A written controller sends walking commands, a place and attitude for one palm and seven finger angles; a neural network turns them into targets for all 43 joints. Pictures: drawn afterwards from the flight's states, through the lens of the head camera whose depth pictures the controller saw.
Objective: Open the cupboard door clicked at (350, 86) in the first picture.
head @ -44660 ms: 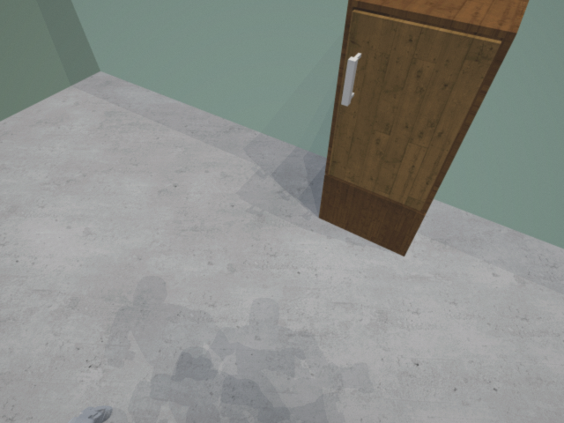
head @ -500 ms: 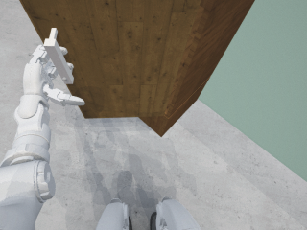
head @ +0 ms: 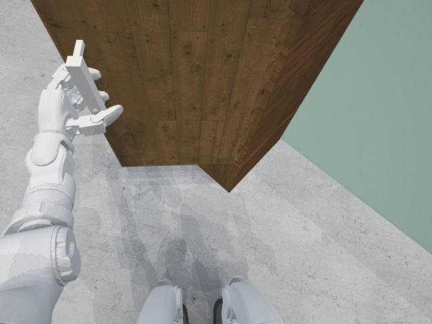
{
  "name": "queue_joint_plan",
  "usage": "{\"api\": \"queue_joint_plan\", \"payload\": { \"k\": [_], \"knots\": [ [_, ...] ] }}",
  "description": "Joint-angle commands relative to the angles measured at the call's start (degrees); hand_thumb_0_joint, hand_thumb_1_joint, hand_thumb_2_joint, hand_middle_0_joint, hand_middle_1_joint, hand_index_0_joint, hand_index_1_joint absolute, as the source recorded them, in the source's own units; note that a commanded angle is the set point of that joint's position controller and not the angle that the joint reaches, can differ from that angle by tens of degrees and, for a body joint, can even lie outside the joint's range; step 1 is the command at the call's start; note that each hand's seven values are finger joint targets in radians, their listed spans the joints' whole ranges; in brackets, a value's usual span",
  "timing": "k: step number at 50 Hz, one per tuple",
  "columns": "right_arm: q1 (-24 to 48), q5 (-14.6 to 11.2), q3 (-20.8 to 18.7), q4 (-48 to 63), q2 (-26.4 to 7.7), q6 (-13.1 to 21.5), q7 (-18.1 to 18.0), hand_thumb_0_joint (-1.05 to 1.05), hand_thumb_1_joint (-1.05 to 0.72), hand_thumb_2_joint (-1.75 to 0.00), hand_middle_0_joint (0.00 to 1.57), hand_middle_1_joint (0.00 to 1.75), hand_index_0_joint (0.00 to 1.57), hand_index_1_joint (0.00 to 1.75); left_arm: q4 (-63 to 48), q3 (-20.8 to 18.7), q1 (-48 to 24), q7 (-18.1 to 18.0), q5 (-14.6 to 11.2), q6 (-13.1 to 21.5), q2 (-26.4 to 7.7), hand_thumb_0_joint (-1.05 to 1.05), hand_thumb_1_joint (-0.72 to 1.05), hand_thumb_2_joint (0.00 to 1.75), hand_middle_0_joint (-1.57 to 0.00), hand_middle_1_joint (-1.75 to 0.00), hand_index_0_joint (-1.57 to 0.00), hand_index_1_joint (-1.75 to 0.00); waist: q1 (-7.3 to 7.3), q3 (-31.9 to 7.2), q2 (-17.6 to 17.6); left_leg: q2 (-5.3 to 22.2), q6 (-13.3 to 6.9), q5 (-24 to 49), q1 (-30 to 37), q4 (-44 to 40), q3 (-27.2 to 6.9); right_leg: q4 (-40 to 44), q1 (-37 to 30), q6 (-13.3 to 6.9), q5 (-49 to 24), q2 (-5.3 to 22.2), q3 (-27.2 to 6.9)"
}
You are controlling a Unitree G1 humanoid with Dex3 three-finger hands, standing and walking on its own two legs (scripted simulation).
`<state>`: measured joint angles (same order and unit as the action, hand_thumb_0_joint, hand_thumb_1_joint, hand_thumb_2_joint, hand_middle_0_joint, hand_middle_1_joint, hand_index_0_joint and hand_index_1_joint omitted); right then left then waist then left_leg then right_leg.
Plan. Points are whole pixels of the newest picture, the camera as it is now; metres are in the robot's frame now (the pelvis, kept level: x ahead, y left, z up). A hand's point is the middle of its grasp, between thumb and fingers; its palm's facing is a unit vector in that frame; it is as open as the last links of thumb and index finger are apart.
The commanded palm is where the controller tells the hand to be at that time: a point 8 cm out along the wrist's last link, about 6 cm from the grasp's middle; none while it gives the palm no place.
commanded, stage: close the thumb around the handle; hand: left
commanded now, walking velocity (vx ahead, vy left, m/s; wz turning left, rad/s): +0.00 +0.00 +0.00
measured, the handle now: (90, 82) +0.54 +0.20 +0.06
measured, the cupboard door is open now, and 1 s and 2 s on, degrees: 46 74 93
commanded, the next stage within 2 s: pull the door open along its arc in 0.28 s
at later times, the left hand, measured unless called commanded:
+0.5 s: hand (102, 111) +0.49 +0.18 +0.04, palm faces +0.01 -1.00 +0.00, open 5.8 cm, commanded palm +0.45 +0.22 +0.05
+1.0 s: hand (136, 186) +0.34 +0.11 +0.05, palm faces +0.27 -0.96 +0.06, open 6.2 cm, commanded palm +0.27 +0.16 +0.05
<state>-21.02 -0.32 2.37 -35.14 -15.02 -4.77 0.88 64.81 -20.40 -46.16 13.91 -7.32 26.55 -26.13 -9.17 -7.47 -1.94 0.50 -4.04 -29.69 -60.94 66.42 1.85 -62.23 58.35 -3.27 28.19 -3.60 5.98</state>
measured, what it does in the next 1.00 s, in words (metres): stands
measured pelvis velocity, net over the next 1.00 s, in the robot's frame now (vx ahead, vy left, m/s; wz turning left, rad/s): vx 0.01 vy -0.01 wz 0.00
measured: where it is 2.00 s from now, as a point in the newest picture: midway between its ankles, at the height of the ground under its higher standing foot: outside the picture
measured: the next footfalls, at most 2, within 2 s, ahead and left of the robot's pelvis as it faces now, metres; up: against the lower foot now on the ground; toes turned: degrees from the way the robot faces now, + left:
none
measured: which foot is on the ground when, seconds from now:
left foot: down 0.00-1.00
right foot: down 0.00-1.00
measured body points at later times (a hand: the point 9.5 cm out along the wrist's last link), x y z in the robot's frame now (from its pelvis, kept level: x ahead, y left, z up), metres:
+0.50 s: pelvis +0.00 +0.00 +0.00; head +0.13 +0.02 +0.43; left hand +0.48 +0.23 +0.05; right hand +0.01 -0.26 -0.11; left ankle +0.01 +0.07 -0.65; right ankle +0.01 -0.09 -0.65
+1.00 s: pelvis +0.01 -0.01 +0.02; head +0.09 +0.00 +0.46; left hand +0.32 +0.16 +0.05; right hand +0.16 -0.24 -0.09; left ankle +0.01 +0.07 -0.65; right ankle +0.01 -0.09 -0.65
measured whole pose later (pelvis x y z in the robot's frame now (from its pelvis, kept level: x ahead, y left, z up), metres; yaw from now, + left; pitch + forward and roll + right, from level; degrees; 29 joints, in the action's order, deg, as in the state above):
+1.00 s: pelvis +0.01 -0.01 +0.02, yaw +0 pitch +19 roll -1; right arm -13.8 1.7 -0.5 -30.3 -12.5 -2.7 4.6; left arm 17.8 1.1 -1.6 -16.9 -3.5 24.8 0.2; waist -1.8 -9.9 -1.3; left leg -0.6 -3.5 -29.7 -50.2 61.3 3.8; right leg -59.9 49.3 -3.4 29.2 -2.9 3.6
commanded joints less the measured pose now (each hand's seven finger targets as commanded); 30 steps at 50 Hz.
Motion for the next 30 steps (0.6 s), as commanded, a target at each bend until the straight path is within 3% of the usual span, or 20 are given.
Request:
{"api": "queue_joint_plan", "payload": {
  "k": [1, 2, 3, 5, 6, 8, 11, 16, 18, 19, 20, 21, 22, 23, 30],
  "knots": [
    [-8.93, 0.43, -4.04, 2.01, -10.85, 1.09, -0.78, 0.0, -0.9, -0.9, 0.2, 0.3, 0.2, 0.3, -11.15, -0.85, -24.18, -0.72, -0.71, 5.08, -12.1, 0.0, 0.73, 0.83, -0.39, -1.33, -0.39, -1.33, -1.08, -27.25, -5.11, 1.02, 2.34, 25.62, 23.58, -6.12, -7.1, 6.29, -8.84, 1.76, -19.39, -0.02, -4.93],
    [-9.26, 0.49, -3.91, 2.06, -10.82, 1.14, -0.78, 0.0, -0.9, -0.9, 0.2, 0.3, 0.2, 0.3, -10.9, -0.71, -24.71, -0.7, -0.73, 5.21, -12.0, 0.0, 0.79, 0.85, -0.39, -1.34, -0.39, -1.34, -1.2, -26.68, -5.65, 0.94, 2.25, 25.95, 23.39, -6.08, -7.14, 6.02, -8.63, 1.62, -19.55, -0.11, -4.8],
    [-9.08, 0.56, -4.07, 1.99, -11.26, 1.06, -0.85, 0.0, -0.9, -0.9, 0.2, 0.3, 0.2, 0.3, -11.02, -2.5, -24.42, -0.9, -0.39, 5.29, -14.41, 0.0, 0.84, 0.88, -0.4, -1.34, -0.4, -1.34, -0.61, -27.44, -5.82, 1.1, 2.44, 26.17, 23.82, -6.15, -7.28, 5.97, -8.54, 1.61, -19.51, 0.01, -4.9],
    [-8.74, 0.51, -4.03, 2.37, -10.75, 0.97, -0.71, 0.0, -0.9, -0.9, 0.2, 0.3, 0.2, 0.3, -11.51, -0.62, -23.91, -0.68, -0.31, 5.23, -11.92, 0.0, 0.9, 0.9, -0.4, -1.35, -0.4, -1.35, -0.6, -28.52, -6.92, 0.99, 2.52, 26.91, 24.75, -6.11, -7.08, 5.93, -8.65, 1.63, -19.91, 0.09, -4.8],
    [-8.89, 0.52, -4.08, 2.37, -10.95, 0.85, -0.75, 0.0, -0.9, -0.9, 0.2, 0.3, 0.2, 0.3, -11.77, -2.04, -23.03, -0.82, -0.35, 5.24, -13.57, 0.0, 0.9, 0.9, -0.4, -1.35, -0.4, -1.35, 0.04, -28.48, -6.71, 1.07, 2.66, 27.33, 24.92, -6.36, -7.18, 5.91, -9.34, 1.54, -20.08, 0.03, -4.68],
    [-8.75, 0.56, -4.07, 2.56, -10.79, 0.77, -0.68, 0.0, -0.9, -0.9, 0.2, 0.3, 0.2, 0.3, -13.41, -1.17, -23.75, -0.81, -0.57, 5.54, -12.46, 0.0, 0.9, 0.9, -0.4, -1.35, -0.4, -1.35, -0.03, -30.31, -8.23, 1.31, 2.92, 29.97, 27.17, -6.15, -7.5, 5.55, -8.37, 1.57, -20.96, 0.02, -4.53],
    [-8.58, 0.38, -4.04, 2.89, -10.87, 0.55, -0.76, 0.0, -0.9, -0.9, 0.2, 0.3, 0.2, 0.3, -11.57, -3.16, -21.94, -1.62, -1.06, 4.76, -13.72, 0.0, 0.9, 0.9, -0.4, -1.35, -0.4, -1.35, 0.33, -27.53, -4.97, 0.93, 2.59, 26.75, 23.35, -6.76, -6.85, 6.18, -10.62, 1.72, -20.21, -0.04, -4.66],
    [-8.36, 0.49, -3.76, 3.31, -10.9, 0.64, -0.89, 0.0, -0.9, -0.9, 0.2, 0.3, 0.2, 0.3, -10.45, -3.45, -22.04, -2.31, 0.29, 4.95, -15.17, 0.0, 0.9, 0.9, -0.4, -1.35, -0.4, -1.35, 0.03, -26.05, -4.39, 0.68, 2.27, 23.45, 20.58, -6.78, -6.39, 6.24, -11.05, 1.79, -18.93, 0.1, -5.26],
    [-8.37, 0.58, -3.74, 3.37, -10.92, 0.9, -1.02, 0.0, -0.9, -0.9, 0.2, 0.3, 0.2, 0.3, -11.4, -4.27, -23.22, -2.24, 0.12, 5.34, -16.0, 0.0, 0.9, 0.9, -0.4, -1.35, -0.4, -1.35, 0.13, -27.55, -5.24, 0.65, 2.16, 23.81, 21.04, -6.43, -6.26, 6.01, -11.19, 1.83, -19.38, 0.2, -5.47],
    [-8.37, 0.5, -3.79, 3.59, -10.82, 0.9, -1.0, 0.0, -0.9, -0.9, 0.2, 0.3, 0.2, 0.3, -10.58, -4.29, -21.56, -2.0, 0.17, 5.12, -15.87, 0.0, 0.9, 0.9, -0.4, -1.35, -0.4, -1.35, 0.42, -27.62, -5.11, 0.5, 2.13, 23.65, 20.33, -6.33, -5.93, 6.13, -12.04, 1.82, -19.71, 0.2, -5.67],
    [-7.91, 0.42, -3.57, 3.43, -10.35, 0.97, -0.9, 0.0, -0.9, -0.9, 0.2, 0.3, 0.2, 0.3, -11.2, -0.12, -24.79, -1.79, -0.14, 5.14, -11.26, 0.0, 0.9, 0.9, -0.4, -1.35, -0.4, -1.35, -1.45, -26.49, -5.74, 0.68, 2.18, 22.88, 21.24, -6.38, -6.3, 6.34, -9.7, 1.91, -18.78, 0.22, -5.36],
    [-7.95, 0.51, -3.85, 3.4, -9.99, 1.21, -0.63, 0.0, -0.9, -0.9, 0.2, 0.3, 0.2, 0.3, -12.07, 1.28, -23.52, -1.71, -0.57, 5.31, -8.1, 0.0, 0.9, 0.9, -0.4, -1.35, -0.4, -1.35, -0.61, -27.17, -6.32, 0.76, 2.48, 23.26, 23.08, -6.67, -6.68, 6.28, -9.11, 1.73, -18.11, 0.1, -4.91],
    [-8.19, 0.53, -4.11, 3.45, -10.35, 1.34, -0.51, 0.0, -0.9, -0.9, 0.2, 0.3, 0.2, 0.3, -12.39, 0.77, -22.49, -1.75, -0.95, 5.72, -8.34, 0.0, 0.9, 0.9, -0.4, -1.35, -0.4, -1.35, -0.53, -27.93, -6.45, 0.98, 2.63, 24.9, 25.16, -6.64, -7.03, 6.14, -8.13, 1.47, -18.33, -0.01, -4.56],
    [-8.3, 0.6, -4.24, 3.25, -10.84, 1.13, -0.47, 0.0, -0.9, -0.9, 0.2, 0.3, 0.2, 0.3, -12.83, -0.81, -20.61, -2.16, -0.74, 5.75, -10.45, 0.0, 0.9, 0.9, -0.4, -1.35, -0.4, -1.35, 0.64, -29.58, -6.75, 1.1, 2.89, 26.37, 25.63, -6.71, -7.14, 5.72, -8.82, 1.43, -19.12, 0.07, -4.55],
    [-6.37, -0.32, -4.66, 5.77, -9.87, 0.45, 0.35, 0.0, -0.9, -0.9, 0.2, 0.3, 0.2, 0.3, -20.84, 1.0, -6.73, -1.94, -2.13, 5.25, -6.86, 0.0, 0.9, 0.9, -0.4, -1.35, -0.4, -1.35, 3.5, -29.97, -3.76, 0.61, 2.69, 28.42, 24.9, -8.71, -5.48, 6.97, -16.25, 1.49, -23.6, -0.1, -4.84]
  ]
}}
